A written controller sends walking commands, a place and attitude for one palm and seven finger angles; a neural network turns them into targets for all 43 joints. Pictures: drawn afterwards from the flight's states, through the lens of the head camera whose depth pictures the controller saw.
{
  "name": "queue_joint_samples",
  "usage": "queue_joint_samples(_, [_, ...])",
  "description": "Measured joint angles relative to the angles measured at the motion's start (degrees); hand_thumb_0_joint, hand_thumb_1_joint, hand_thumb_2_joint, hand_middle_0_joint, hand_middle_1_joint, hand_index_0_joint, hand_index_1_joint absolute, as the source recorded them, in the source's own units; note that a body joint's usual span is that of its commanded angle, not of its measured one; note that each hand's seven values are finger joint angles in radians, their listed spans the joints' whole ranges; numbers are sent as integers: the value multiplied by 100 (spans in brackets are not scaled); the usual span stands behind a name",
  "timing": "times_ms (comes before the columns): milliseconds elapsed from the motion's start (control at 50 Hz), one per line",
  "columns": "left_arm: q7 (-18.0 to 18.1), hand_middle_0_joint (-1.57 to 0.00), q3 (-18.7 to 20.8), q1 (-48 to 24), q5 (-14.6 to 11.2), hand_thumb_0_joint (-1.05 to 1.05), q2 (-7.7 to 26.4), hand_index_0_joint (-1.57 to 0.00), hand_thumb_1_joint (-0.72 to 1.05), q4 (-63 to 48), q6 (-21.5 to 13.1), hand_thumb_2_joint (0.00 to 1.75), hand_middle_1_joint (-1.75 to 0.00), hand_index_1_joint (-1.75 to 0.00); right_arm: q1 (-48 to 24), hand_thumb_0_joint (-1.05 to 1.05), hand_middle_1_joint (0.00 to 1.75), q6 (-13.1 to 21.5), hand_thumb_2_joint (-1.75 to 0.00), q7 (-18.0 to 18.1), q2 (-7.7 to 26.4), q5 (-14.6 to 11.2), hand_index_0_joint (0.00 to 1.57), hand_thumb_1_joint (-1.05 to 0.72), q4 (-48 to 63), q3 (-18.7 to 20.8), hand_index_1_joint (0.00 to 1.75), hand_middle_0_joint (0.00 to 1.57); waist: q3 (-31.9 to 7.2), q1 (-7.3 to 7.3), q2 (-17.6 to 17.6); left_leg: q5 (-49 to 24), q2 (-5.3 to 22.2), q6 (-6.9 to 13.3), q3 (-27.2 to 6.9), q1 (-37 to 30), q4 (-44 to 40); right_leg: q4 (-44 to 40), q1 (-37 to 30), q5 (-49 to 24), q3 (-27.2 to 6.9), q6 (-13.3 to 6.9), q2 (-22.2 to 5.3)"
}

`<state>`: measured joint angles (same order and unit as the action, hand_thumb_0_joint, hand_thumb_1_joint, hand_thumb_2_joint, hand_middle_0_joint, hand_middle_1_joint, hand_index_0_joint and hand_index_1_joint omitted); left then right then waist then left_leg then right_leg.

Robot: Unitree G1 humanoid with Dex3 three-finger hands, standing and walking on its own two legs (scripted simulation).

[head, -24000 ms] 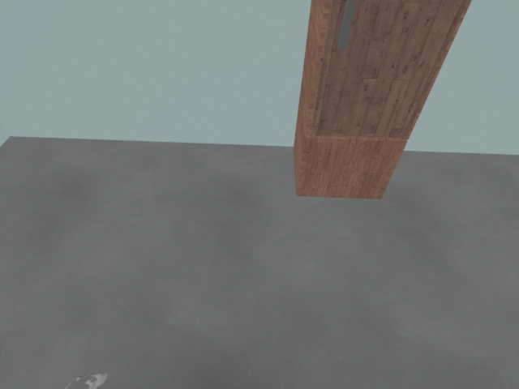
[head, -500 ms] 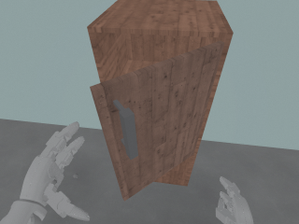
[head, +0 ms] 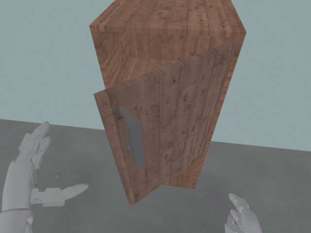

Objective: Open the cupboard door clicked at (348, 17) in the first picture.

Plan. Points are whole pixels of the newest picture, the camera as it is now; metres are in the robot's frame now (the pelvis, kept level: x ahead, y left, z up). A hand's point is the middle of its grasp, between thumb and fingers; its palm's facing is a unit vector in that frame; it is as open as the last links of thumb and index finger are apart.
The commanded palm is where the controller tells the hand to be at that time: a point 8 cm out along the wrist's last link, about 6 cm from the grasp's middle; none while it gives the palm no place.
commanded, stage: draw the hand back to the body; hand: left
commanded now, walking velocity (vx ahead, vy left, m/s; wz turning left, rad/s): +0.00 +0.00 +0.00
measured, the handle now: (131, 138) +0.30 +0.10 +0.12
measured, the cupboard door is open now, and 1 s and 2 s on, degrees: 43 43 43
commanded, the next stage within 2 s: step back with the hand held close in 0.78 s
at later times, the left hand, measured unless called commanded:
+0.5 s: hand (56, 147) +0.24 +0.25 +0.15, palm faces +0.42 -0.81 -0.41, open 8.1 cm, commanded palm +0.18 +0.28 +0.17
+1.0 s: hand (55, 149) +0.23 +0.24 +0.16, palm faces +0.39 -0.81 -0.44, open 7.4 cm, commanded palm +0.17 +0.28 +0.18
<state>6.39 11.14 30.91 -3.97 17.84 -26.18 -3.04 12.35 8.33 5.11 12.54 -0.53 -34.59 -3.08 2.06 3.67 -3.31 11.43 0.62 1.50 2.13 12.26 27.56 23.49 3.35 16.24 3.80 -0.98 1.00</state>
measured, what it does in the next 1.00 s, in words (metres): stands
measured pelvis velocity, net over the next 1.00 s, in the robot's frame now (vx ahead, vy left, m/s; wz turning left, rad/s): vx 0.02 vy -0.02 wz -0.03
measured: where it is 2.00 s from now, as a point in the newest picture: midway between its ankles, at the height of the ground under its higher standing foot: outside the picture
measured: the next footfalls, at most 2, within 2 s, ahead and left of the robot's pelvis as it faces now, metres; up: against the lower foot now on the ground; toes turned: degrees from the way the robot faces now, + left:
left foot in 1.72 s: -0.02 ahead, +0.14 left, +0.00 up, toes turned -1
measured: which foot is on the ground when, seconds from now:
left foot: down 0.00-1.00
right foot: down 0.00-1.00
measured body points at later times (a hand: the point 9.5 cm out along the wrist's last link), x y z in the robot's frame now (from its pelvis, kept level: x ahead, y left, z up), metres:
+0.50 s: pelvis +0.04 -0.01 +0.00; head +0.03 -0.03 +0.45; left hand +0.21 +0.29 +0.17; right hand +0.23 -0.24 -0.08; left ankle +0.04 +0.10 -0.74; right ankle -0.03 -0.11 -0.74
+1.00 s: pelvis +0.02 -0.02 +0.00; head +0.02 -0.04 +0.45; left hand +0.20 +0.28 +0.18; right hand +0.21 -0.25 -0.09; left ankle +0.04 +0.10 -0.74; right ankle -0.03 -0.11 -0.74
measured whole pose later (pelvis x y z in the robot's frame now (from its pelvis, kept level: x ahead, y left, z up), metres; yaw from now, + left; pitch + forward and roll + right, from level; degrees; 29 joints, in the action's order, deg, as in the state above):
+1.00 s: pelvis +0.02 -0.02 +0.00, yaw -2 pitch -2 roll -1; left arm 5.6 20.3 27.7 -4.5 21.3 -22.8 -5.5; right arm 9.6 0.6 3.9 13.3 -1.1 -34.3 -0.7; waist 1.2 2.7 -3.9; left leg 12.4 2.3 0.2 3.0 11.1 25.7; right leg 20.0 2.0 15.9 2.6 -2.0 2.6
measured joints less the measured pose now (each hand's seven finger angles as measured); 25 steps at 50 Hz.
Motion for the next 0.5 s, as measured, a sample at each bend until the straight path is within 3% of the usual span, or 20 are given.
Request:
queue_joint_samples(220, [91, -19, 381, -143, 26, 0, 134, -19, 29, 271, -152, 64, -30, -30, -83, 1, 30, -245, -89, -67, 39, 3, 20, -90, -151, 149, 30, 20, -17, -37, -15, 60, -20, -20, 126, -302, -266, -229, -240, 35, -131, -3, -25])
queue_joint_samples(500, [45, -21, 772, -493, -43, 1, 230, -21, 75, 547, -102, 84, -30, -30, -249, 1, 30, -485, -89, -107, 82, -14, 20, -90, -85, 250, 30, 20, -44, 23, 10, 147, 30, -97, 139, -377, -339, -344, -322, 95, -157, -67, 29])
